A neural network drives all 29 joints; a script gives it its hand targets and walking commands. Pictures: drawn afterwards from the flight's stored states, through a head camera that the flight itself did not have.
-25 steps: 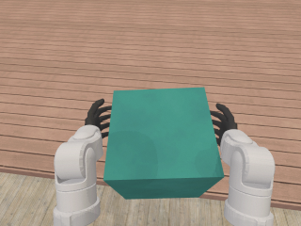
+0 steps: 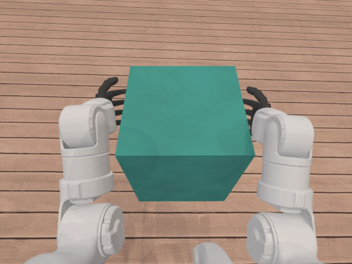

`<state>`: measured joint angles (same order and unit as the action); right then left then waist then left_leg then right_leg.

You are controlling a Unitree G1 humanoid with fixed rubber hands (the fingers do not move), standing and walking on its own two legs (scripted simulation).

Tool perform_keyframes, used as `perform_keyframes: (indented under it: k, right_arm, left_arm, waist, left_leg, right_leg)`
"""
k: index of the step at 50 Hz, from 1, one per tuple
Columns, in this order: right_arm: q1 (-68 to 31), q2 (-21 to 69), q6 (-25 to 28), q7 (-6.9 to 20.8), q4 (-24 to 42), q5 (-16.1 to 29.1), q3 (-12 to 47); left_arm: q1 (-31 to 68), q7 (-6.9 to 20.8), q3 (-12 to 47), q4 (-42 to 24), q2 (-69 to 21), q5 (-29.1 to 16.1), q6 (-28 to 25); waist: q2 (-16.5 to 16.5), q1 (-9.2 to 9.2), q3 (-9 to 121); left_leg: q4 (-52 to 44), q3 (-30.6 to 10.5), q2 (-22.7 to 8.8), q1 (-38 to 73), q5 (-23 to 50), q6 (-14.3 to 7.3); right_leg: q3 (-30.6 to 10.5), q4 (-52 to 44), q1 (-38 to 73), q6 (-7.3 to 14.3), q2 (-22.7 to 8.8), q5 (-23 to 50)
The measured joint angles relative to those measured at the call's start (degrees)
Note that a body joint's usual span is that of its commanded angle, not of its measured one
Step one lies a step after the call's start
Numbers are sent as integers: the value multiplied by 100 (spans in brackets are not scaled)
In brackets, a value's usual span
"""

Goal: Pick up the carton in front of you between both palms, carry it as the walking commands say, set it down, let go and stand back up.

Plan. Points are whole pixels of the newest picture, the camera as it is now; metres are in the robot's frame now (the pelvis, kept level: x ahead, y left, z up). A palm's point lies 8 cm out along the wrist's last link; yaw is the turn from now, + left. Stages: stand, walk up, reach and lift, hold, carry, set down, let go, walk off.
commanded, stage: carry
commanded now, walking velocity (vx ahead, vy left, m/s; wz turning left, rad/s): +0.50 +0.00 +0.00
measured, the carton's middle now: (182, 140) +0.39 -0.02 +0.05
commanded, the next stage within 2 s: none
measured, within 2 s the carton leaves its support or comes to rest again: neither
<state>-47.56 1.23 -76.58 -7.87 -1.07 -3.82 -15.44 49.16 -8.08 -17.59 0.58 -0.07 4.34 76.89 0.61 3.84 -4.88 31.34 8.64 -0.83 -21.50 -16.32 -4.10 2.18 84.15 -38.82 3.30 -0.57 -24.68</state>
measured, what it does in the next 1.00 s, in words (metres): climbs, turning left: right foot 0.08 m higher, then left foot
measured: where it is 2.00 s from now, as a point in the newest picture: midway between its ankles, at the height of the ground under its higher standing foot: (140, 91)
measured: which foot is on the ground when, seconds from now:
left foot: down 0.00-0.24, up 0.26-0.70, down 0.72-1.00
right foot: up 0.00-0.20, down 0.22-0.72, up 0.74-1.00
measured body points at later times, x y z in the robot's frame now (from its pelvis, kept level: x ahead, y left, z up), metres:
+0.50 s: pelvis +0.36 -0.05 +0.08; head +0.44 -0.04 +0.52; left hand +0.71 +0.19 +0.23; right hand +0.78 -0.11 +0.22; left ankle +0.37 +0.09 -0.56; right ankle +0.35 -0.11 -0.65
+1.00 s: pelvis +0.67 +0.04 +0.08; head +0.71 +0.06 +0.53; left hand +0.98 +0.31 +0.19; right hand +1.08 +0.03 +0.19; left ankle +0.62 +0.07 -0.65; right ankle +0.81 -0.09 -0.59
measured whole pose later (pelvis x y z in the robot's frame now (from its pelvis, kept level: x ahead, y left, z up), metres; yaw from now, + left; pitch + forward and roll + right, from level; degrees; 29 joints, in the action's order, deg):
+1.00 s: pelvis +0.67 +0.04 +0.08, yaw +23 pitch +6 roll +0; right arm -47.7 -0.3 -74.0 -8.2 -15.4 -3.2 -13.6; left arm 45.7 -6.8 -19.3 9.6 -1.7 8.2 75.1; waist -0.1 4.8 0.6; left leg 23.9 0.5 6.7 -15.5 -14.3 -7.4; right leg -0.8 53.9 -40.9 -3.8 -5.6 -16.0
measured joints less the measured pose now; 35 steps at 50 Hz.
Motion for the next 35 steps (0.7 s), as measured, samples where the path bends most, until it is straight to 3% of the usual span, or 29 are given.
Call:
perform_keyframes:
  k: [5,8,10,11,12,14,16,19,24,30,33,35]
  right_arm:
    - [366,228,182,-20,997,37,-105]
    - [456,212,239,-21,1263,112,-99]
    - [469,154,234,-21,1245,136,-116]
    - [486,91,219,-8,1202,139,-128]
    - [462,-6,217,17,1120,148,-121]
    - [379,-132,242,68,872,156,-123]
    - [341,-126,219,82,708,101,-116]
    - [389,16,114,82,786,-41,-119]
    - [214,70,77,54,929,-166,-72]
    - [-153,-156,-92,55,443,-173,37]
    - [-367,-292,-232,55,-51,-137,92]
    - [-529,-350,-287,51,-469,-99,149]
  left_arm:
    - [-338,63,-13,-1031,-323,145,-168]
    - [-462,87,53,-1326,-425,205,-258]
    - [-452,97,128,-1224,-425,229,-315]
    - [-422,98,185,-1076,-430,246,-361]
    - [-389,92,234,-931,-441,271,-428]
    - [-322,58,302,-661,-406,273,-506]
    - [-401,18,324,-544,-356,181,-520]
    - [-550,-38,270,-621,-318,-10,-459]
    - [-443,-99,172,-792,-270,-155,-433]
    - [11,-39,117,-241,-89,-100,-269]
    - [224,15,133,217,23,-10,-103]
    - [304,47,128,479,116,30,33]
  waist:
    - [-1,134,-201]
    - [-39,98,-153]
    - [-65,-55,-65]
    - [-78,-189,-51]
    - [-198,-335,-94]
    - [-221,-551,-152]
    - [-265,-701,-229]
    - [-147,-808,-274]
    - [-64,-815,-125]
    - [-157,-674,429]
    - [-165,-508,657]
    - [-162,-339,759]
  left_leg:
    - [-348,-149,-39,780,-436,117]
    - [-813,-213,-110,1437,-607,262]
    - [-779,-238,-194,1733,-651,258]
    - [-321,-279,-256,1714,-649,260]
    - [527,-426,-373,1485,-468,216]
    - [3040,-1108,-65,573,-463,165]
    - [4849,-1384,155,-220,-474,77]
    - [5531,-1202,151,-1133,-510,6]
    - [4140,-728,-38,-2029,-424,21]
    - [1528,-253,-32,-1940,985,-51]
    - [500,91,169,-1411,1306,-193]
    - [-53,276,359,-840,1333,-299]
  right_leg:
    - [137,492,-1630,133,-192,-332]
    - [366,-1191,-1786,215,-248,35]
    - [579,-2632,-1331,284,-92,640]
    - [659,-3278,-939,302,-2,1316]
    - [758,-3331,-729,321,60,1686]
    - [753,-3312,-356,222,91,915]
    - [818,-3457,3,273,114,770]
    - [874,-4124,724,288,26,832]
    - [1025,-5187,1833,178,-182,746]
    - [1270,-5856,2977,-62,-239,304]
    - [1406,-5719,3482,-228,-299,-132]
    - [1452,-4940,3561,-346,-427,-415]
